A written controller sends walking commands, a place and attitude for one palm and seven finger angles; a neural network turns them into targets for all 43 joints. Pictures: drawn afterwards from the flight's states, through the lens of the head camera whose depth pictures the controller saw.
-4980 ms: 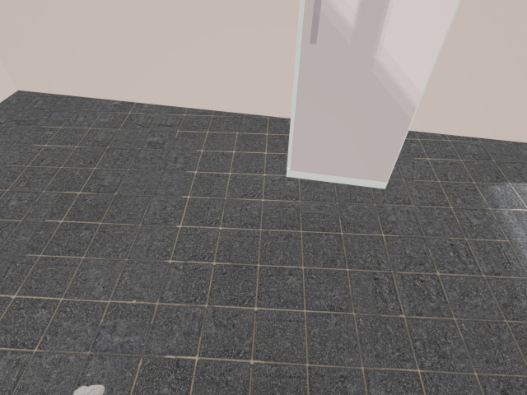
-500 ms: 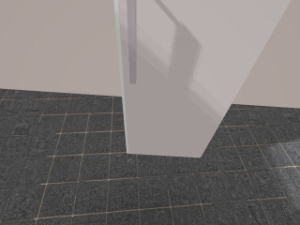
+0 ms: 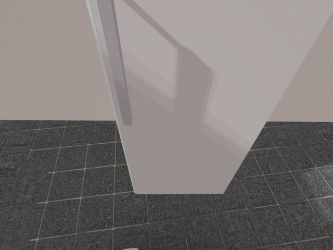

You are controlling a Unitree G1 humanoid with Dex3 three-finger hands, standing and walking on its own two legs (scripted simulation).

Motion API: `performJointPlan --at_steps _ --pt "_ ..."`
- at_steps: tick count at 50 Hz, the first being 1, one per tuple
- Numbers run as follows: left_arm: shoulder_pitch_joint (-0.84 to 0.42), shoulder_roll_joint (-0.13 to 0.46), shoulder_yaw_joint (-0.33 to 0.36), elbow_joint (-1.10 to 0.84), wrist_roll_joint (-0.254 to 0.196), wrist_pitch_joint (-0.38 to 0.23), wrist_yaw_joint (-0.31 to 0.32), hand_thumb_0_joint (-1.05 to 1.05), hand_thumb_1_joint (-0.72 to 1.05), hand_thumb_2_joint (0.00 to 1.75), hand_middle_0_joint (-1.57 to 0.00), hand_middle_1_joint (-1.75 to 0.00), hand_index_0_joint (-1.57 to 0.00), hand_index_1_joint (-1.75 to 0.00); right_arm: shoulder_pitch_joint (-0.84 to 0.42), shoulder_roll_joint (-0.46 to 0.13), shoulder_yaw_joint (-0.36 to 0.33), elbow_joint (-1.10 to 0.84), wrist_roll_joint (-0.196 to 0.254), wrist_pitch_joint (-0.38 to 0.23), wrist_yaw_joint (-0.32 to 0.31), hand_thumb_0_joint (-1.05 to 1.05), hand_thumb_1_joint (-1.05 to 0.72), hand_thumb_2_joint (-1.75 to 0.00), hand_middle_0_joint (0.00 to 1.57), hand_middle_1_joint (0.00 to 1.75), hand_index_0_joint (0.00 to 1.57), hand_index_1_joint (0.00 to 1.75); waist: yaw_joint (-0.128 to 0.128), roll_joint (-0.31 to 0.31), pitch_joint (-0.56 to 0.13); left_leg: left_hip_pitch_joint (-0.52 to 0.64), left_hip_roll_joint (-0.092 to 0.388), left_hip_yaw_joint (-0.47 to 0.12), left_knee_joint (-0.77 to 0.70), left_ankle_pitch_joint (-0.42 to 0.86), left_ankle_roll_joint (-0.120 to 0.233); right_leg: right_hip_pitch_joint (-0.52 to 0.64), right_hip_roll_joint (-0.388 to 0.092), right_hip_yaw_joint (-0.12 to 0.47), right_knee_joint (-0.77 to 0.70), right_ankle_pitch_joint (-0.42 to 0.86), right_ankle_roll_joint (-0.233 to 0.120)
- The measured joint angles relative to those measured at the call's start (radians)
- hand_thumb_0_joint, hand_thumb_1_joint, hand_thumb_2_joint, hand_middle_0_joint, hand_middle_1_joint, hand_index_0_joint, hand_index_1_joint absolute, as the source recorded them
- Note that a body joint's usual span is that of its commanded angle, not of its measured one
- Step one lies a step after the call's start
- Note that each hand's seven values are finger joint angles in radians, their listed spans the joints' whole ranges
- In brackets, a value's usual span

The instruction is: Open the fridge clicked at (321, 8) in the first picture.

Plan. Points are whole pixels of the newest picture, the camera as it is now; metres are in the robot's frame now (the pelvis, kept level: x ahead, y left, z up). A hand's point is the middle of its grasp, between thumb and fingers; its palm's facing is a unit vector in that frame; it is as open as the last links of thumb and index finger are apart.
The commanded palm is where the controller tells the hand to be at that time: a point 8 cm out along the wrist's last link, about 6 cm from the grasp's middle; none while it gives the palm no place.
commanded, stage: come to a stop and stand still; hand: left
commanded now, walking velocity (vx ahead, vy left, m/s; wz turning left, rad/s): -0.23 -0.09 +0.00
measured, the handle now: (120, 68) +0.48 +0.14 +0.19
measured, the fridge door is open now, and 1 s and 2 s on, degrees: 0 0 0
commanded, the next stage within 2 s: look again from close up in 1.62 s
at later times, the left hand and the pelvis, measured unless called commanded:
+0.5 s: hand out of the picture +0.03 +0.16 -0.16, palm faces +0.01 -0.96 -0.27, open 7.4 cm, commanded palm none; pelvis -0.02 -0.03 +0.00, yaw -2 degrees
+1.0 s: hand out of the picture -0.06 +0.13 -0.17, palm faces +0.01 -0.98 -0.18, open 7.3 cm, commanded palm none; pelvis -0.05 -0.04 +0.01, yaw -2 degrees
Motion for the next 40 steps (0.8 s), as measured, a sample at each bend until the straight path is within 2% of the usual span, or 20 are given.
performJointPlan --at_steps 1,2,5,7,11,14,17,20,21,24,26,28,30,33,36,40 --pt "0.007 -0.003 -0.003 0.005 -0.003 0.006 0.000 0.00 0.94 0.90 -0.20 -0.30 -0.20 -0.30 -0.004 -0.007 0.002 0.000 0.003 -0.002 0.001 0.01 -0.94 -0.90 0.20 0.30 0.20 0.30 0.004 0.007 0.000 0.028 0.002 -0.003 -0.082 0.066 -0.002 0.004 0.006 0.001 0.017 -0.016 0.007" --pt "0.011 -0.003 -0.005 0.011 -0.006 0.014 0.000 0.00 0.93 0.90 -0.20 -0.30 -0.20 -0.30 -0.011 -0.007 0.002 0.006 0.004 -0.005 0.001 0.01 -0.94 -0.90 0.20 0.30 0.20 0.30 0.007 0.001 0.000 0.048 -0.001 0.001 -0.107 0.074 0.016 0.006 0.004 0.004 0.039 -0.036 0.015" --pt "0.017 0.008 -0.003 0.019 -0.010 0.043 0.003 0.00 0.93 0.90 -0.20 -0.30 -0.20 -0.30 -0.025 0.010 0.006 0.010 0.004 0.002 -0.006 0.01 -0.95 -0.90 0.20 0.30 0.20 0.30 0.024 -0.053 -0.003 0.077 -0.033 0.028 -0.128 0.043 0.052 0.008 -0.027 0.030 0.072 -0.080 0.036" --pt "0.016 0.014 -0.002 0.016 -0.009 0.055 0.002 0.00 0.92 0.90 -0.20 -0.30 -0.20 -0.30 -0.041 0.015 0.006 0.001 0.002 0.005 -0.014 0.01 -0.95 -0.90 0.20 0.30 0.20 0.30 0.030 -0.067 0.002 0.089 -0.044 0.040 -0.166 0.055 0.061 -0.024 -0.031 0.055 0.161 -0.169 0.041" --pt "0.012 0.021 0.008 0.001 -0.005 0.069 -0.001 0.00 0.92 0.90 -0.20 -0.30 -0.20 -0.30 -0.087 0.012 -0.004 -0.029 -0.003 0.016 -0.018 0.01 -0.94 -0.90 0.20 0.30 0.20 0.30 0.027 -0.053 0.027 0.089 -0.033 0.045 -0.216 0.093 0.063 -0.102 -0.012 0.090 0.366 -0.274 0.050" --pt "0.008 0.033 0.018 -0.013 -0.003 0.077 -0.002 0.00 0.91 0.90 -0.20 -0.30 -0.20 -0.30 -0.112 0.008 -0.013 -0.050 -0.005 0.022 -0.015 0.01 -0.93 -0.90 0.20 0.30 0.20 0.30 0.021 -0.040 0.040 0.081 -0.017 0.048 -0.227 0.111 0.053 -0.127 -0.007 0.101 0.414 -0.289 0.055" --pt "0.002 0.040 0.021 -0.028 -0.002 0.078 -0.001 0.00 0.91 0.90 -0.20 -0.30 -0.20 -0.30 -0.121 -0.003 -0.022 -0.059 -0.006 0.030 -0.008 0.00 -0.92 -0.90 0.20 0.30 0.21 0.30 0.017 -0.024 0.041 0.068 -0.005 0.045 -0.221 0.121 0.038 -0.104 -0.016 0.097 0.330 -0.259 0.051" --pt "0.011 0.049 0.019 -0.046 0.001 0.062 -0.001 0.00 0.91 0.90 -0.19 -0.30 -0.20 -0.30 -0.110 -0.013 -0.028 -0.062 -0.001 0.040 0.002 0.00 -0.91 -0.90 0.20 0.30 0.20 0.30 0.018 -0.022 0.021 0.036 -0.006 0.041 -0.175 0.114 0.017 -0.022 -0.036 0.092 0.105 -0.117 0.045" --pt "0.014 0.049 0.018 -0.046 0.006 0.056 0.001 0.00 0.91 0.90 -0.19 -0.30 -0.20 -0.30 -0.108 -0.016 -0.031 -0.060 0.003 0.046 0.005 0.00 -0.91 -0.90 0.20 0.30 0.20 0.30 0.020 -0.020 0.018 0.021 -0.005 0.039 -0.143 0.088 0.011 -0.020 -0.037 0.093 0.083 -0.057 0.039" --pt "0.022 0.026 0.004 -0.036 0.011 0.055 0.000 0.00 0.91 0.90 -0.19 -0.30 -0.20 -0.30 -0.090 -0.031 -0.035 -0.051 0.004 0.072 0.014 0.00 -0.91 -0.90 0.20 0.30 0.20 0.30 0.015 0.009 0.003 -0.010 -0.021 -0.018 -0.025 -0.098 0.016 -0.020 -0.025 0.074 0.098 -0.073 0.013" --pt "0.031 0.012 -0.002 -0.030 0.011 0.052 -0.001 0.00 0.91 0.90 -0.19 -0.30 -0.20 -0.30 -0.078 -0.034 -0.033 -0.039 0.003 0.077 0.017 0.00 -0.91 -0.90 0.20 0.30 0.20 0.30 0.018 0.011 -0.010 -0.018 -0.036 -0.038 0.066 -0.129 0.023 -0.014 -0.020 0.074 0.071 -0.065 0.003" --pt "0.035 -0.001 -0.008 -0.022 0.010 0.049 -0.001 0.00 0.91 0.90 -0.20 -0.30 -0.20 -0.30 -0.064 -0.031 -0.028 -0.030 0.005 0.070 0.016 0.00 -0.91 -0.90 0.20 0.30 0.20 0.30 0.015 0.009 -0.018 0.001 -0.044 -0.040 0.095 -0.134 0.021 -0.010 -0.014 0.073 0.047 -0.047 -0.002" --pt "0.034 -0.011 -0.013 -0.015 0.007 0.043 -0.001 0.00 0.91 0.90 -0.20 -0.30 -0.20 -0.30 -0.048 -0.025 -0.021 -0.022 0.007 0.061 0.013 0.00 -0.91 -0.90 0.20 0.30 0.20 0.30 0.011 0.006 -0.022 0.048 -0.046 -0.034 0.043 -0.124 0.017 -0.014 -0.007 0.067 0.038 -0.036 -0.006" --pt "0.031 -0.012 -0.013 0.001 -0.001 0.036 0.005 0.01 0.93 0.90 -0.20 -0.30 -0.20 -0.30 -0.023 -0.016 -0.007 0.000 0.007 0.042 0.006 0.00 -0.91 -0.90 0.20 0.30 0.20 0.30 0.006 0.014 -0.027 0.152 -0.036 -0.044 -0.144 -0.018 0.018 -0.031 0.016 0.048 0.052 -0.038 -0.006" --pt "0.013 0.004 -0.011 0.023 -0.008 0.038 0.004 0.01 0.94 0.90 -0.20 -0.30 -0.20 -0.30 -0.014 0.011 0.009 0.043 0.003 0.034 -0.003 0.00 -0.92 -0.90 0.20 0.30 0.20 0.30 0.019 -0.029 -0.009 0.177 -0.050 -0.037 -0.187 -0.008 0.013 -0.013 0.003 0.053 0.024 -0.016 -0.005" --pt "0.019 0.007 -0.018 0.046 -0.011 0.036 0.000 0.01 0.93 0.90 -0.20 -0.30 -0.20 -0.30 0.006 0.025 0.021 0.069 0.004 0.028 0.000 0.01 -0.92 -0.90 0.20 0.30 0.20 0.30 0.028 -0.041 -0.010 0.203 -0.053 -0.030 -0.250 0.031 0.010 0.010 0.004 0.058 -0.039 0.025 -0.003"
